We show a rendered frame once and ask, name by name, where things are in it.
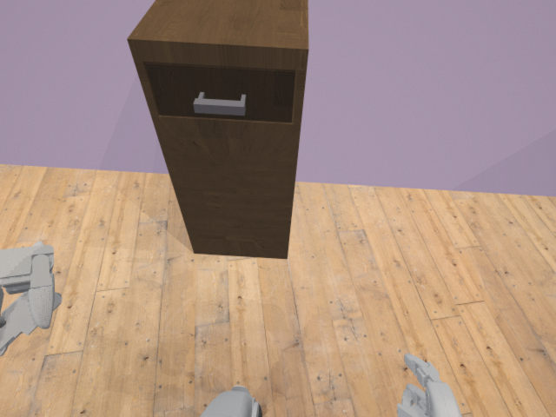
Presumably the robot left thigh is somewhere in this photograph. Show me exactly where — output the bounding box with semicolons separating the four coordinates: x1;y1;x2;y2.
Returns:
200;391;259;417

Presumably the cabinet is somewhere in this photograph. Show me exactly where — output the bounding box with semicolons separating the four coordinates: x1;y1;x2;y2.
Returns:
127;0;308;259

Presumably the left robot hand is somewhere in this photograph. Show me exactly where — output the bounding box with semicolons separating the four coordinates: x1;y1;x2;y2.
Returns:
0;241;63;356

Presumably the robot left shin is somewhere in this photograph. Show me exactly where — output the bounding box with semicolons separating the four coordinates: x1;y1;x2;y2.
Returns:
231;386;253;398

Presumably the drawer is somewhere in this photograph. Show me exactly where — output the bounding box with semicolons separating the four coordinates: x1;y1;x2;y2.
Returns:
145;62;295;122

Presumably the handle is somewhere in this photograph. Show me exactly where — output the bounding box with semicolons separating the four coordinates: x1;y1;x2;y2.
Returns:
193;92;246;116

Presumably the right robot hand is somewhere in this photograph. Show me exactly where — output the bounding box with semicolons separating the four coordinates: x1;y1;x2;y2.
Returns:
397;354;462;417

